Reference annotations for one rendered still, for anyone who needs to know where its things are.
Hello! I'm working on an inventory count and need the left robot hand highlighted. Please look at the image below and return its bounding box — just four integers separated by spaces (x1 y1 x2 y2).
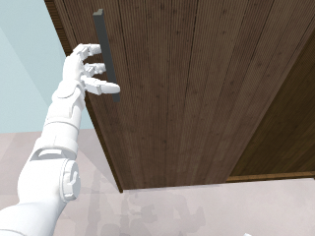
62 43 120 95

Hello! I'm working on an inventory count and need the robot left forearm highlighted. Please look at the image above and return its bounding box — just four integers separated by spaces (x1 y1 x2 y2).
17 79 86 200

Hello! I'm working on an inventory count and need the wardrobe door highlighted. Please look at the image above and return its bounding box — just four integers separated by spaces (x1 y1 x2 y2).
54 0 315 190
229 29 315 177

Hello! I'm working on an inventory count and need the handle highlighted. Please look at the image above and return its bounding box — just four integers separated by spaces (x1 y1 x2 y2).
93 9 120 102

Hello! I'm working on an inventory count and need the left robot upper arm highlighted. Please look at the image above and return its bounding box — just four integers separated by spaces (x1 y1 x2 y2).
0 158 81 236

